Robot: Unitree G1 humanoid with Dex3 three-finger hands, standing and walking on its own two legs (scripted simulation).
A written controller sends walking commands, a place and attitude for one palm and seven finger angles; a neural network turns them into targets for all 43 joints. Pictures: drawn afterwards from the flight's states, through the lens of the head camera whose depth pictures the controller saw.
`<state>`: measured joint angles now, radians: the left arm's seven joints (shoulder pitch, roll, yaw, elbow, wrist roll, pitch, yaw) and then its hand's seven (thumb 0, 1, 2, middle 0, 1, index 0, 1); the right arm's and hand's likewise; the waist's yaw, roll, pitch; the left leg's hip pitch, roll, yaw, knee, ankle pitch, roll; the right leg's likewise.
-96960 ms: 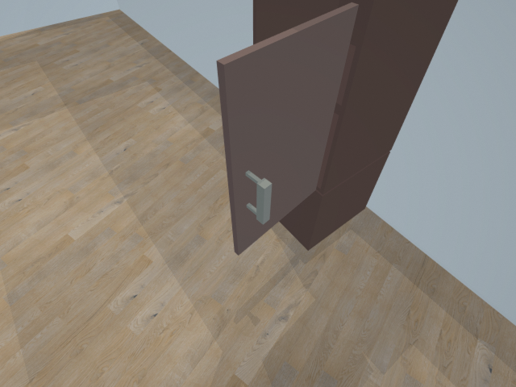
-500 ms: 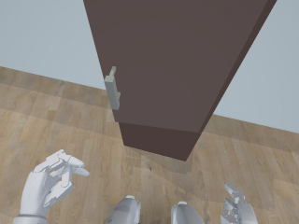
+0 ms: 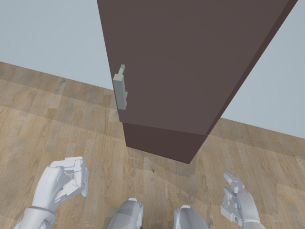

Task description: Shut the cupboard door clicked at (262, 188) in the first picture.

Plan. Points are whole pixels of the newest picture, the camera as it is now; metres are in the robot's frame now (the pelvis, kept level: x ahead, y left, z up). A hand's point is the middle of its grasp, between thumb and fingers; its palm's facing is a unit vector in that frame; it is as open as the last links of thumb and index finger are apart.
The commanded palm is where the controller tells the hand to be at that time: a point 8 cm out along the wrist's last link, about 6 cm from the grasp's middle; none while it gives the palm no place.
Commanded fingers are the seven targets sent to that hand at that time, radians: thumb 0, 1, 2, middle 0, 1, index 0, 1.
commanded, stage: raise the hand and make a fist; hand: left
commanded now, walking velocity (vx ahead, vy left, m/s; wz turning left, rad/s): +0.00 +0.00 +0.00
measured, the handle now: (122, 87) +0.50 +0.14 +0.03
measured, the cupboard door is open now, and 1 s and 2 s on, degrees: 7 7 7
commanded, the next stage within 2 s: bring the fist close to the handle in 0.50 s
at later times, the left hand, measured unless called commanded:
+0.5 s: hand (86, 175) +0.23 +0.17 +0.05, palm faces -0.04 -1.00 -0.05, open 3.1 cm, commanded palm +0.21 +0.22 +0.04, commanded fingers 0.00 0.90 0.90 -1.30 -1.50 -1.30 -1.50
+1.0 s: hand (107, 153) +0.29 +0.14 +0.04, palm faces -0.11 -0.99 -0.02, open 3.1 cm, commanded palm +0.28 +0.19 +0.04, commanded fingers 0.00 0.90 0.90 -1.30 -1.50 -1.30 -1.50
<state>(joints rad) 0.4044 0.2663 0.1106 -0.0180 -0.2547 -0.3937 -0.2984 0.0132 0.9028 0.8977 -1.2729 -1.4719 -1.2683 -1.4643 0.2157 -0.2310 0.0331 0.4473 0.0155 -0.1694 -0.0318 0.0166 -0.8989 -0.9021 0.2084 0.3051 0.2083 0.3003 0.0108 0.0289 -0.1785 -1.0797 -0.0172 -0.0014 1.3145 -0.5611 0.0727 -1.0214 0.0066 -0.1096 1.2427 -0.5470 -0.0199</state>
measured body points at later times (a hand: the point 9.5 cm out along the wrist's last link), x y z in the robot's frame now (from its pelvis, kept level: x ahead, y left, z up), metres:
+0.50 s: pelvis +0.01 -0.02 +0.00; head +0.08 -0.01 +0.44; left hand +0.23 +0.23 +0.05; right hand +0.19 -0.25 -0.08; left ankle +0.04 +0.07 -0.62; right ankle +0.03 -0.12 -0.62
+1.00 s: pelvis +0.00 -0.02 +0.00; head +0.09 -0.01 +0.44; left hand +0.29 +0.19 +0.04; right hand +0.18 -0.25 -0.09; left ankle +0.04 +0.07 -0.62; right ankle +0.03 -0.12 -0.62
